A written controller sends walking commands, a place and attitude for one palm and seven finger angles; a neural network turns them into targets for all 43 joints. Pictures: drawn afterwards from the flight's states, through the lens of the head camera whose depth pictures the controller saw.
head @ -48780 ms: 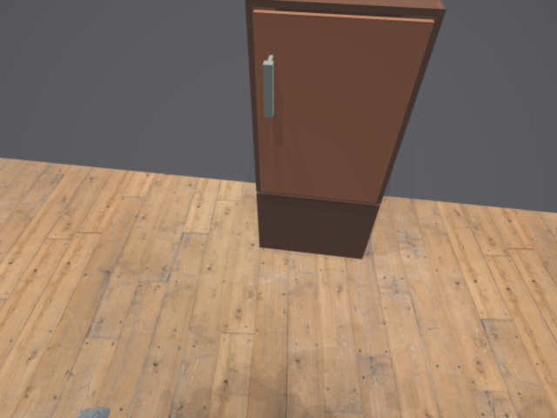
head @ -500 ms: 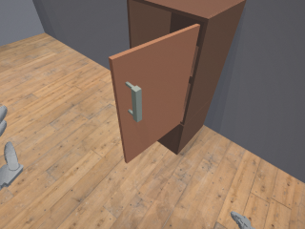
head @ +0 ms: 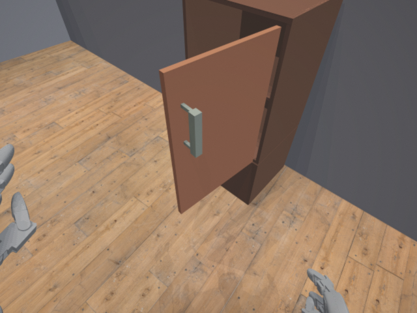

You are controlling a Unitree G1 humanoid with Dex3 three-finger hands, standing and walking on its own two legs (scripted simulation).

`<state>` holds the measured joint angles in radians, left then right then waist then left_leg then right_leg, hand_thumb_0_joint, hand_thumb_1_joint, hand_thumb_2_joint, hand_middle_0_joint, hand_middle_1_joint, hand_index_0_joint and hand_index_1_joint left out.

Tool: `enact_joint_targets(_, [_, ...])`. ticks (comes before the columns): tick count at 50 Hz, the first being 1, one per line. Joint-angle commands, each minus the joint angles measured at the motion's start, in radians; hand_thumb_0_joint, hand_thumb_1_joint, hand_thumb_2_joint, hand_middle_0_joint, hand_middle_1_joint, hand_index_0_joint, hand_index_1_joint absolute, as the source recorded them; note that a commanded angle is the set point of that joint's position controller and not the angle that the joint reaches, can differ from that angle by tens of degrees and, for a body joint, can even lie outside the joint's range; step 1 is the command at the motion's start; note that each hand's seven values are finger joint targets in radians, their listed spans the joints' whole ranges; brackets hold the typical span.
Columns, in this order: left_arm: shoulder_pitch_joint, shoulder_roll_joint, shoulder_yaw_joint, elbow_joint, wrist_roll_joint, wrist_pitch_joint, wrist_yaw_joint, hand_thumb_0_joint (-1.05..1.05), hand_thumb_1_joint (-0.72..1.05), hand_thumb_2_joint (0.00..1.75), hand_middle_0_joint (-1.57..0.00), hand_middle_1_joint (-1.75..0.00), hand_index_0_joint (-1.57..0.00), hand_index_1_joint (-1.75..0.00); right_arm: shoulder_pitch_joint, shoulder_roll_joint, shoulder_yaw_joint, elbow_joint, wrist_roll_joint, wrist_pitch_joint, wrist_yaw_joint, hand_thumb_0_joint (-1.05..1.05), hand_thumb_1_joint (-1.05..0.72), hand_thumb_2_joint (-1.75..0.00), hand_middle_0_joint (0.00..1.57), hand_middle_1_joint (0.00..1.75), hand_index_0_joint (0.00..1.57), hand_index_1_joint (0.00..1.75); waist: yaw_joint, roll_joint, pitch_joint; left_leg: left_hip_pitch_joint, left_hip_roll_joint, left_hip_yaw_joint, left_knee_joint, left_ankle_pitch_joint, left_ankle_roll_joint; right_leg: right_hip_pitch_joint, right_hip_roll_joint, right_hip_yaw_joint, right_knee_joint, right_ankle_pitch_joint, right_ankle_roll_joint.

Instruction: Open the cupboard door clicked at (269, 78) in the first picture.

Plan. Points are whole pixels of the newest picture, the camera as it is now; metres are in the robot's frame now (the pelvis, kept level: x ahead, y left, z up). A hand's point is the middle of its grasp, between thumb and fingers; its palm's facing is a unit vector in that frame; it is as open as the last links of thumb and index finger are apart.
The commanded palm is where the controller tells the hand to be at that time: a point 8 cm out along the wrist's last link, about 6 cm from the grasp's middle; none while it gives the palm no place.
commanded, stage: let the arm hang, fingers relaxed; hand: left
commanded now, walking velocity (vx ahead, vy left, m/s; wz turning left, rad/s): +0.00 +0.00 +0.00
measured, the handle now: (190, 130) +0.55 +0.09 +0.03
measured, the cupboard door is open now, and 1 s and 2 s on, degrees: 84 84 84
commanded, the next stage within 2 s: look to check the result in 1.14 s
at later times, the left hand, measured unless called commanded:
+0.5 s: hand out of the picture -0.08 +0.17 -0.18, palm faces +0.06 -0.98 -0.17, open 7.2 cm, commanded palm none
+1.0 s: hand out of the picture -0.02 +0.14 -0.18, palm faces +0.09 -0.98 -0.15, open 7.4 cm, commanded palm none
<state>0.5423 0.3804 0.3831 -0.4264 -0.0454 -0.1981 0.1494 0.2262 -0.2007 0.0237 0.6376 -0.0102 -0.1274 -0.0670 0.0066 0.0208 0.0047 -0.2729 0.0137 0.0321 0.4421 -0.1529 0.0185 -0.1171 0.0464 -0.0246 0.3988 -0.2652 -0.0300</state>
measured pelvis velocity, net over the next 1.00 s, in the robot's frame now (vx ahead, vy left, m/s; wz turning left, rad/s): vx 0.00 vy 0.00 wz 0.03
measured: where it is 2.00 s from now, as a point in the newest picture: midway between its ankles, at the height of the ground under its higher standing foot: outside the picture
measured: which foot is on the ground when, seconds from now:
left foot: down 0.00-1.00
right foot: down 0.00-1.00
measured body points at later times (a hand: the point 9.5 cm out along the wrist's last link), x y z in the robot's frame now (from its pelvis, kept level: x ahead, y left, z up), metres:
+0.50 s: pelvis -0.01 +0.00 +0.00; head +0.01 +0.01 +0.45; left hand -0.08 +0.22 -0.16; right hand -0.02 -0.24 -0.15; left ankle +0.05 +0.11 -0.74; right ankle -0.03 -0.10 -0.74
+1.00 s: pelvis +0.00 +0.00 +0.00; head -0.01 -0.01 +0.45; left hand -0.02 +0.19 -0.16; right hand -0.02 -0.20 -0.17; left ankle +0.05 +0.11 -0.74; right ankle -0.03 -0.10 -0.74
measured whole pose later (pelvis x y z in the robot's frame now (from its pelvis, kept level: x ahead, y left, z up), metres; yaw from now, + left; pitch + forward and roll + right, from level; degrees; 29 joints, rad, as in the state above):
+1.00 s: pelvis +0.00 +0.00 +0.00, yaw +2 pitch -2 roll +0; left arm 0.32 0.08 0.01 1.14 0.01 -0.01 0.05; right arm 0.31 -0.10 0.00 1.15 -0.03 0.02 -0.03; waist -0.02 0.02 0.02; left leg -0.27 -0.02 0.01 0.45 -0.15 0.02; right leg -0.13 0.02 -0.05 0.47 -0.31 -0.04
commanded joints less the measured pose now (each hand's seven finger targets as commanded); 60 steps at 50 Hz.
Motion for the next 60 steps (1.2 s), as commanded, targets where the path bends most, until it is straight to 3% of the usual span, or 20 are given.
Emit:
enact_joint_targets(1, [-0.072, 0.206, 0.127, -0.213, 0.005, -0.053, 0.017, 0.00, 0.90, 0.90, -0.20, -0.30, -0.20, -0.30, -0.104, -0.130, -0.055, -0.155, 0.003, -0.054, -0.021, 0.00, -0.90, -0.90, 0.20, 0.30, 0.20, 0.30, -0.011, 0.032, -0.052, 0.121, 0.053, -0.079, -0.090, -0.035, 0.004, -0.110, -0.060, 0.086, -0.130, 0.064, 0.030])
enact_joint_targets(2, [-0.111, 0.012, -0.270, 0.588, 0.094, 0.104, -0.122, 0.00, 0.90, 0.90, -0.20, -0.30, -0.20, -0.30, -0.154, -0.299, -0.100, 0.112, 0.010, -0.068, 0.071, 0.00, -0.90, -0.90, 0.20, 0.30, 0.20, 0.30, -0.037, 0.039, 0.011, -0.033, 0.098, -0.140, 0.079, 0.202, 0.023, -0.180, -0.134, 0.024, 0.057, 0.199, -0.005])
enact_joint_targets(3, [-0.104, 0.003, -0.255, 0.616, 0.078, 0.172, -0.142, 0.00, 0.90, 0.90, -0.20, -0.30, -0.20, -0.30, -0.075, -0.247, -0.101, 0.112, 0.019, 0.002, 0.070, 0.00, -0.90, -0.90, 0.20, 0.30, 0.20, 0.30, -0.022, 0.023, -0.067, 0.052, 0.100, -0.102, 0.075, 0.233, 0.014, -0.189, -0.136, 0.078, 0.047, 0.167, -0.011])
enact_joint_targets(4, [-0.126, -0.013, -0.269, 0.641, 0.077, 0.181, -0.147, 0.00, 0.90, 0.90, -0.20, -0.30, -0.20, -0.30, -0.059, -0.231, -0.089, 0.113, 0.006, 0.026, 0.068, 0.00, -0.90, -0.90, 0.20, 0.30, 0.20, 0.30, -0.018, 0.002, -0.083, 0.016, 0.114, -0.137, 0.068, 0.156, 0.034, -0.195, -0.124, 0.061, 0.065, 0.059, -0.017])
enact_joint_targets(5, [-0.156, -0.001, -0.275, 0.686, 0.082, 0.183, -0.150, 0.00, 0.90, 0.90, -0.20, -0.30, -0.20, -0.30, -0.071, -0.233, -0.078, 0.110, 0.001, 0.044, 0.066, 0.00, -0.90, -0.90, 0.20, 0.30, 0.20, 0.30, -0.013, -0.044, -0.067, -0.027, 0.112, -0.164, 0.052, 0.112, 0.049, -0.179, -0.108, 0.054, 0.078, 0.020, -0.019])
enact_joint_targets(6, [-0.186, 0.007, -0.283, 0.741, 0.085, 0.182, -0.151, 0.00, 0.90, 0.90, -0.20, -0.30, -0.20, -0.30, -0.085, -0.225, -0.073, 0.113, -0.004, 0.055, 0.064, 0.00, -0.90, -0.90, 0.20, 0.30, 0.20, 0.30, -0.008, -0.152, -0.057, -0.031, 0.109, -0.176, 0.045, 0.090, 0.050, -0.173, -0.106, 0.064, 0.065, 0.002, -0.023])
enact_joint_targets(8, [-0.246, 0.024, -0.294, 0.867, 0.083, 0.182, -0.151, 0.00, 0.90, 0.90, -0.20, -0.30, -0.20, -0.30, -0.099, -0.229, -0.068, 0.142, -0.012, 0.076, 0.064, 0.00, -0.90, -0.90, 0.20, 0.30, 0.20, 0.30, -0.015, -0.201, -0.041, -0.019, 0.079, -0.172, 0.057, 0.056, 0.046, -0.189, -0.142, 0.103, 0.023, -0.012, -0.041])
enact_joint_targets(10, [-0.295, 0.026, -0.312, 0.996, 0.077, 0.189, -0.143, 0.00, 0.90, 0.90, -0.20, -0.30, -0.20, -0.30, -0.094, -0.210, -0.059, 0.182, -0.018, 0.097, 0.064, 0.00, -0.90, -0.90, 0.20, 0.30, 0.20, 0.30, -0.021, -0.169, -0.028, 0.015, 0.061, -0.153, 0.052, 0.077, 0.032, -0.189, -0.159, 0.118, 0.000, 0.002, -0.050])
enact_joint_targets(12, [-0.301, 0.002, -0.332, 1.117, 0.071, 0.199, -0.134, 0.00, 0.90, 0.90, -0.20, -0.30, -0.20, -0.30, -0.086, -0.176, -0.043, 0.220, -0.023, 0.115, 0.061, 0.00, -0.90, -0.90, 0.20, 0.30, 0.20, 0.30, -0.019, -0.014, -0.011, 0.024, 0.070, -0.159, -0.006, 0.081, 0.027, -0.155, -0.143, 0.107, 0.005, 0.003, -0.037])
enact_joint_targets(14, [-0.274, -0.012, -0.345, 1.234, 0.064, 0.203, -0.131, 0.00, 0.90, 0.90, -0.20, -0.30, -0.20, -0.30, -0.077, -0.153, -0.033, 0.264, -0.020, 0.124, 0.056, 0.00, -0.90, -0.90, 0.20, 0.30, 0.20, 0.30, -0.008, 0.074, 0.003, -0.003, 0.075, -0.172, -0.064, 0.005, 0.027, -0.108, -0.128, 0.098, -0.008, -0.029, -0.025])
enact_joint_targets(15, [-0.260, -0.018, -0.348, 1.285, 0.062, 0.202, -0.131, 0.00, 0.90, 0.90, -0.20, -0.30, -0.20, -0.30, -0.072, -0.145, -0.031, 0.285, -0.018, 0.128, 0.053, 0.00, -0.90, -0.90, 0.20, 0.30, 0.20, 0.30, -0.006, 0.103, 0.016, -0.012, 0.070, -0.168, -0.081, -0.045, 0.023, -0.101, -0.129, 0.102, -0.026, -0.048, -0.025])
enact_joint_targets(17, [-0.238, -0.040, -0.349, 1.366, 0.060, 0.198, -0.130, 0.00, 0.90, 0.90, -0.20, -0.30, -0.20, -0.30, -0.042, -0.126, -0.031, 0.324, -0.015, 0.131, 0.046, 0.00, -0.90, -0.90, 0.20, 0.30, 0.20, 0.30, -0.008, 0.091, 0.007, 0.011, 0.065, -0.159, -0.081, -0.066, 0.017, -0.092, -0.136, 0.107, -0.061, -0.051, -0.031])
enact_joint_targets(19, [-0.206, -0.062, -0.348, 1.428, 0.057, 0.196, -0.129, 0.00, 0.90, 0.90, -0.20, -0.30, -0.20, -0.30, -0.007, -0.103, -0.033, 0.360, -0.015, 0.135, 0.040, 0.00, -0.90, -0.90, 0.20, 0.30, 0.20, 0.30, -0.010, 0.149, -0.006, 0.032, 0.065, -0.153, -0.083, -0.082, 0.016, -0.085, -0.138, 0.105, -0.076, -0.043, -0.037])
enact_joint_targets(23, [-0.173, -0.099, -0.360, 1.513, 0.053, 0.194, -0.126, 0.00, 0.90, 0.90, -0.20, -0.30, -0.20, -0.30, 0.062, -0.085, -0.037, 0.417, -0.010, 0.142, 0.031, 0.00, -0.90, -0.90, 0.20, 0.30, 0.20, 0.30, -0.019, 0.047, 0.023, 0.059, 0.070, -0.150, -0.079, -0.080, 0.017, -0.110, -0.138, 0.088, -0.103, -0.057, -0.037])
enact_joint_targets(32, [-0.092, -0.153, -0.367, 1.586, 0.051, 0.197, -0.112, 0.00, 0.90, 0.90, -0.20, -0.30, -0.20, -0.30, 0.144, -0.027, -0.037, 0.478, -0.009, 0.149, 0.026, 0.00, -0.90, -0.90, 0.20, 0.30, 0.20, 0.30, -0.017, -0.041, 0.096, 0.049, 0.065, -0.137, -0.082, -0.086, 0.024, -0.153, -0.135, 0.071, -0.101, -0.107, -0.034])
enact_joint_targets(37, [-0.077, -0.171, -0.363, 1.584, 0.053, 0.196, -0.106, 0.00, 0.90, 0.90, -0.20, -0.30, -0.20, -0.30, 0.156, 0.003, -0.037, 0.491, -0.012, 0.150, 0.029, 0.00, -0.90, -0.90, 0.20, 0.30, 0.20, 0.30, -0.016, -0.051, 0.127, 0.034, 0.056, -0.125, -0.075, -0.096, 0.023, -0.185, -0.137, 0.078, -0.101, -0.143, -0.034])
enact_joint_targets(44, [-0.084, -0.191, -0.358, 1.572, 0.054, 0.192, -0.102, 0.00, 0.90, 0.90, -0.20, -0.30, -0.20, -0.30, 0.151, 0.021, -0.036, 0.498, -0.013, 0.139, 0.026, 0.00, -0.90, -0.90, 0.20, 0.30, 0.20, 0.30, -0.008, -0.011, 0.137, 0.013, 0.061, -0.137, -0.094, -0.065, 0.027, -0.155, -0.132, 0.065, -0.067, -0.060, -0.027])
enact_joint_targets(47, [-0.093, -0.194, -0.355, 1.567, 0.055, 0.190, -0.101, 0.00, 0.90, 0.90, -0.20, -0.30, -0.20, -0.30, 0.153, 0.027, -0.037, 0.496, -0.013, 0.138, 0.027, 0.00, -0.90, -0.90, 0.20, 0.30, 0.20, 0.30, -0.009, -0.030, 0.144, 0.007, 0.055, -0.128, -0.086, -0.051, 0.025, -0.153, -0.137, 0.066, -0.077, -0.061, -0.028])
enact_joint_targets(53, [-0.109, -0.192, -0.352, 1.563, 0.052, 0.185, -0.103, 0.00, 0.90, 0.90, -0.20, -0.30, -0.20, -0.30, 0.149, 0.024, -0.035, 0.495, -0.014, 0.131, 0.024, 0.00, -0.90, -0.90, 0.20, 0.30, 0.20, 0.30, -0.010, 0.007, 0.108, 0.040, 0.059, -0.121, -0.071, 0.028, 0.022, -0.116, -0.141, 0.068, -0.075, 0.003, -0.028])
enact_joint_targets(60, [-0.113, -0.188, -0.357, 1.566, 0.050, 0.184, -0.104, 0.00, 0.90, 0.90, -0.20, -0.30, -0.20, -0.30, 0.134, 0.009, -0.034, 0.494, -0.011, 0.133, 0.023, 0.00, -0.90, -0.90, 0.20, 0.30, 0.20, 0.30, -0.013, -0.005, 0.106, 0.073, 0.063, -0.119, -0.068, 0.049, 0.020, -0.113, -0.143, 0.070, -0.090, 0.022, -0.027])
